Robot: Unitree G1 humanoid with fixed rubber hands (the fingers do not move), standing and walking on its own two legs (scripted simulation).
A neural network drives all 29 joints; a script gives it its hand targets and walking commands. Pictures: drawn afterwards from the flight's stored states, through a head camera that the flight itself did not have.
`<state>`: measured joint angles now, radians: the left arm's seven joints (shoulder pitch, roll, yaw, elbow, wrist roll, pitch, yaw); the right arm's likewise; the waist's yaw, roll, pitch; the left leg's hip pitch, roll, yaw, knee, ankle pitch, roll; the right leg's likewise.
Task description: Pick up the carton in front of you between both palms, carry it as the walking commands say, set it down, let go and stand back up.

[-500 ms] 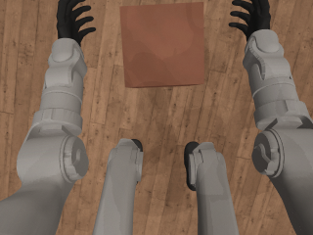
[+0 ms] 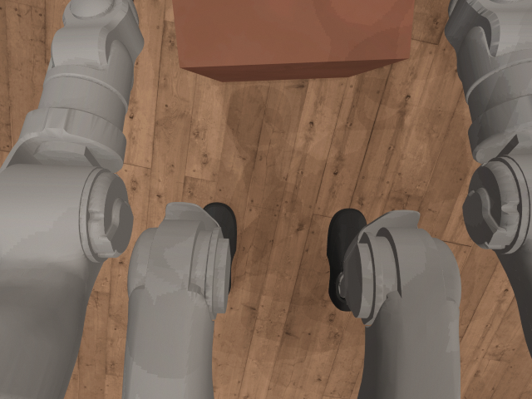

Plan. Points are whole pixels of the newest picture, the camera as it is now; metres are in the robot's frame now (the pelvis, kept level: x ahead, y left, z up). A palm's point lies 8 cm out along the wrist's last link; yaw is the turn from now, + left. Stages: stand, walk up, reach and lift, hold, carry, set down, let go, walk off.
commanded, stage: reach and lift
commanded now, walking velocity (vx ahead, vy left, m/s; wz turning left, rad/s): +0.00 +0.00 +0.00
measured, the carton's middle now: out of the picture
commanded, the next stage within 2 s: none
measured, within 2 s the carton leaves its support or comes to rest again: leaves its support in 0.80 s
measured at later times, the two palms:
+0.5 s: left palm out of the picture +0.55 +0.16 -0.19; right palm out of the picture +0.57 -0.14 -0.18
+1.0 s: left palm out of the picture +0.53 +0.15 -0.09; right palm out of the picture +0.54 -0.14 -0.09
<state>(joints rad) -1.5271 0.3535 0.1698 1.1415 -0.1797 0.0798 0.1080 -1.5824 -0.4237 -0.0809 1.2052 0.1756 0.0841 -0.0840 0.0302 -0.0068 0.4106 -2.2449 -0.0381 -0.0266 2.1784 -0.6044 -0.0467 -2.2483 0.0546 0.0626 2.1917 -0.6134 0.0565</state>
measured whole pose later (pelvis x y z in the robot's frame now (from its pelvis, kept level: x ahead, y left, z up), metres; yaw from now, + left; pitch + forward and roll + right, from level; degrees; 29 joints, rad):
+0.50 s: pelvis -0.01 +0.00 +0.00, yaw -1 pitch +37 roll +1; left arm -1.58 0.30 0.19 1.15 -0.13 0.08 0.12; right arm -1.64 -0.35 -0.08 1.21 0.16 0.08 -0.11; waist 0.03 -0.03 0.44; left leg -2.23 -0.03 -0.03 2.18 -0.59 -0.05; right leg -2.24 0.06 0.05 2.19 -0.59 0.05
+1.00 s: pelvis +0.00 +0.00 +0.01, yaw -1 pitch +41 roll +1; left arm -1.21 0.15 0.32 0.72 -0.02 0.32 0.13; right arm -1.26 -0.16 -0.26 0.80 0.06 0.30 -0.13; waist 0.01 -0.03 0.11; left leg -2.22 -0.11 -0.09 2.13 -0.62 -0.11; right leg -2.24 0.12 0.08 2.14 -0.61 0.08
